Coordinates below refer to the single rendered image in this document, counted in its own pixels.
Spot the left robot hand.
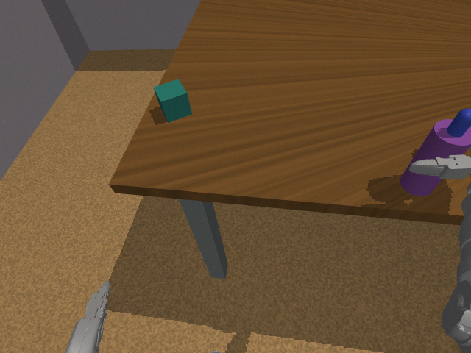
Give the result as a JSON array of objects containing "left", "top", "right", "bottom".
[{"left": 65, "top": 281, "right": 110, "bottom": 353}]

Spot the right robot arm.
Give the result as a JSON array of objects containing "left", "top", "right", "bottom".
[{"left": 442, "top": 183, "right": 471, "bottom": 353}]

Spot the table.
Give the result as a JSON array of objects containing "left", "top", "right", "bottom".
[{"left": 109, "top": 0, "right": 471, "bottom": 279}]

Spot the right robot hand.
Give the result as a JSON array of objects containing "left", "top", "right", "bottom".
[{"left": 409, "top": 126, "right": 471, "bottom": 179}]

